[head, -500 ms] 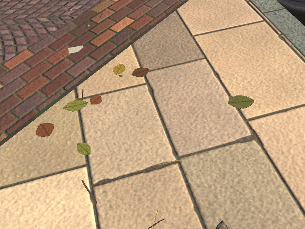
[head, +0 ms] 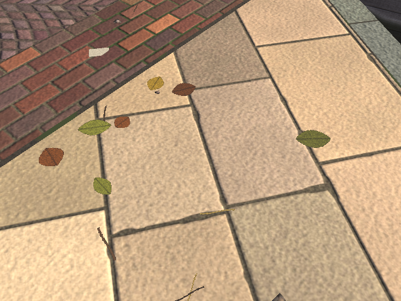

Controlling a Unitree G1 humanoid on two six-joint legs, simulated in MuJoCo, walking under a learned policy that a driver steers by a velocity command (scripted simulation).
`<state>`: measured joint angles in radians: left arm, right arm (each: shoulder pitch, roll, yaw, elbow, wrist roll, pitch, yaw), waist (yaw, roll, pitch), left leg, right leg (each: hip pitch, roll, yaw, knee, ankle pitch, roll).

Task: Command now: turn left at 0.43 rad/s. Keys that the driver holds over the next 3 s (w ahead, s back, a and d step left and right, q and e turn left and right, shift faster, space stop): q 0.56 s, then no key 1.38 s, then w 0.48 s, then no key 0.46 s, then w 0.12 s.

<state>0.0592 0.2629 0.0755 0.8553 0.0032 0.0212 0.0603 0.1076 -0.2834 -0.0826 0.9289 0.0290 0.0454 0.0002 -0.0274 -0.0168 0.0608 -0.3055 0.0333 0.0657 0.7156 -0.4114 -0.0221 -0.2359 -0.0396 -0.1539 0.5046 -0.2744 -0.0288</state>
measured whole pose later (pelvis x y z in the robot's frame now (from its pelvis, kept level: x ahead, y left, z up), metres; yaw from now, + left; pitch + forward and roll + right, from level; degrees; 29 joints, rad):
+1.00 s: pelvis +0.02 +0.02 +0.00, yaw +26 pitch +0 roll +0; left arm 0.16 0.27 0.03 0.88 0.01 -0.02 0.01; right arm 0.17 -0.27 -0.05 0.82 -0.01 0.04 -0.02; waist 0.03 -0.02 0.05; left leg -0.19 -0.01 -0.05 0.48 -0.28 0.01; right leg -0.22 -0.03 0.03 0.48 -0.25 0.04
